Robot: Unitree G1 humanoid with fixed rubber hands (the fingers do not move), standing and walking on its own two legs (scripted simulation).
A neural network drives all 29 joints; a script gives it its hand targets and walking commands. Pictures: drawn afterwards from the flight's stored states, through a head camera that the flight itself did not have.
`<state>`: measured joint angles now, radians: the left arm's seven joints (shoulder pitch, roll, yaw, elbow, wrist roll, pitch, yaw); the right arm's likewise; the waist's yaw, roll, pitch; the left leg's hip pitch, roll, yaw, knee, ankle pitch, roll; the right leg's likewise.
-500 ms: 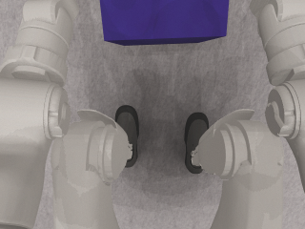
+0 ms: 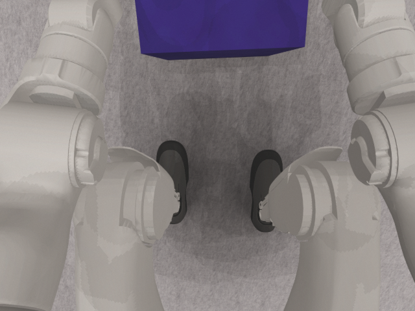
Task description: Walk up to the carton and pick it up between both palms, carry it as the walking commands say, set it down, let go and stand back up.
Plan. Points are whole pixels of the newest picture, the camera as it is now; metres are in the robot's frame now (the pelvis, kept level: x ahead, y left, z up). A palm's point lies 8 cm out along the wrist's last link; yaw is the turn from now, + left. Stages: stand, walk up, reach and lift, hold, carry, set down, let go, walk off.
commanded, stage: reach and lift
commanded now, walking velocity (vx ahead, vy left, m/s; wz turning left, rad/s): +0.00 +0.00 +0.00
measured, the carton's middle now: out of the picture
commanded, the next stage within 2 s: none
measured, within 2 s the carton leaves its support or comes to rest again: leaves its support in 0.88 s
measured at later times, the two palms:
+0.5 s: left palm out of the picture +0.56 +0.18 -0.18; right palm out of the picture +0.57 -0.13 -0.18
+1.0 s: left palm out of the picture +0.55 +0.17 -0.16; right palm out of the picture +0.57 -0.12 -0.14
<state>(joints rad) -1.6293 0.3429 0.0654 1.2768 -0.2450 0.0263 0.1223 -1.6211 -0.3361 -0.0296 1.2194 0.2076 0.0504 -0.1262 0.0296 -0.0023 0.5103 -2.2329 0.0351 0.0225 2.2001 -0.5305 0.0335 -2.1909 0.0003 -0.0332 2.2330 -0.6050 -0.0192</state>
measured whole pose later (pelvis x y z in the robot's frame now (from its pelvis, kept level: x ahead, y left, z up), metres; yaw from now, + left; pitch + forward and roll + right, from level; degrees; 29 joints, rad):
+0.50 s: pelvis +0.00 +0.00 -0.02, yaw -1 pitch +30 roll -1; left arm -1.57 0.35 0.19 1.15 -0.14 0.15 -0.01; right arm -1.59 -0.31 -0.20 1.10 0.06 0.18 -0.02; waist 0.04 0.01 0.52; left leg -2.25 0.01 0.01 2.28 -0.55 0.02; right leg -2.22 0.03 -0.02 2.30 -0.61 -0.01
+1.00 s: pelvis +0.01 +0.00 -0.01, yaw -2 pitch +32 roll +0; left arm -1.46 0.28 0.13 1.06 -0.16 0.22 0.24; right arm -1.49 -0.21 -0.21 1.02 0.04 0.23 -0.20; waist 0.04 -0.03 0.39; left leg -2.22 -0.03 -0.01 2.26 -0.60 -0.02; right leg -2.20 0.05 -0.01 2.27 -0.63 0.00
